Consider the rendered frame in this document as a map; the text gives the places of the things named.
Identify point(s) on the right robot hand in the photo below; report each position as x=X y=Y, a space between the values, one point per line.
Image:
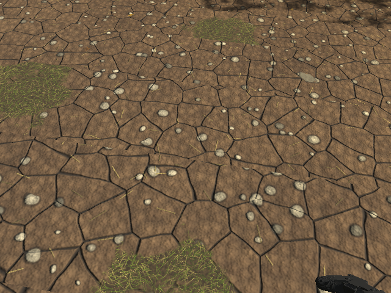
x=345 y=284

